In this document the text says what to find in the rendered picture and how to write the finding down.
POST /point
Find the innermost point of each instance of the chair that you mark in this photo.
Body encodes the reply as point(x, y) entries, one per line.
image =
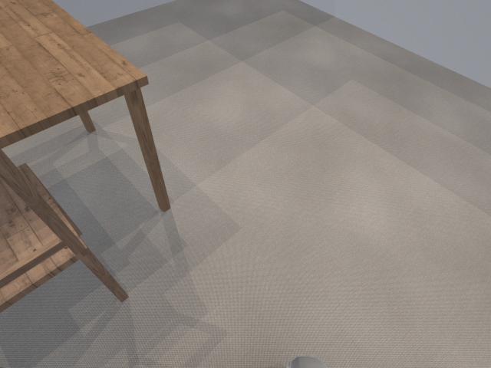
point(38, 240)

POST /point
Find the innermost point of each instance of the table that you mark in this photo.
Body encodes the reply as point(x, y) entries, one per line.
point(53, 68)

